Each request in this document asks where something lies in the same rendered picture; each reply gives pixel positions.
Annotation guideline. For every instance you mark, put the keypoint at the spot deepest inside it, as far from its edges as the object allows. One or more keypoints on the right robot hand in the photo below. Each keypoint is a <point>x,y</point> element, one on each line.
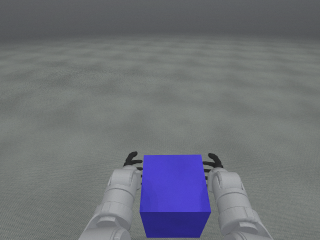
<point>216,164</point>

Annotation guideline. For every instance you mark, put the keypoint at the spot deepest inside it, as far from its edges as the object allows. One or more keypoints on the left robot hand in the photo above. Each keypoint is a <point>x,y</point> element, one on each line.
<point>131,162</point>

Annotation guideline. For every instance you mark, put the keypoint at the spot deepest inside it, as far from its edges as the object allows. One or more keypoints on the robot left upper arm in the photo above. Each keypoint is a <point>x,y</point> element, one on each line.
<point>106,233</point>

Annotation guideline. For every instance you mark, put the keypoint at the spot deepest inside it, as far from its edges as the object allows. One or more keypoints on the right robot forearm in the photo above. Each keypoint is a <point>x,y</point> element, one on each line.
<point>235,211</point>

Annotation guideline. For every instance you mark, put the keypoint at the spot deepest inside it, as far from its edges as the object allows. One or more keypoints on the carton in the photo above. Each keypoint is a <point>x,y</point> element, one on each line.
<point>174,201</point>

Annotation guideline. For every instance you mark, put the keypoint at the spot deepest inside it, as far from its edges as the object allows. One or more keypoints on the left robot forearm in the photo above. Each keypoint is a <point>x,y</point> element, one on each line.
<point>117,203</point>

